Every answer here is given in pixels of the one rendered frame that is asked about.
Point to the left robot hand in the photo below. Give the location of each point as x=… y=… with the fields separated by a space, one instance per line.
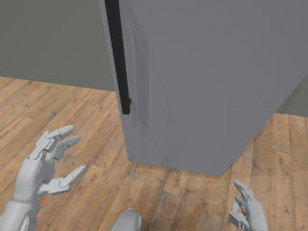
x=36 y=167

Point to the robot left thigh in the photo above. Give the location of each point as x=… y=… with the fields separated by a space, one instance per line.
x=127 y=221

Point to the fridge door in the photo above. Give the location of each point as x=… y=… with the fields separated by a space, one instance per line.
x=205 y=76

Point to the right robot hand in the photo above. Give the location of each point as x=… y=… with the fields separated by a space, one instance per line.
x=253 y=216

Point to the handle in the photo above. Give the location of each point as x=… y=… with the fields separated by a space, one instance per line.
x=115 y=29

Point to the robot left forearm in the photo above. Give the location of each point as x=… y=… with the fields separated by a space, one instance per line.
x=19 y=215

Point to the left robot shin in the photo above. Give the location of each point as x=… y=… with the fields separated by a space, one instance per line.
x=131 y=210

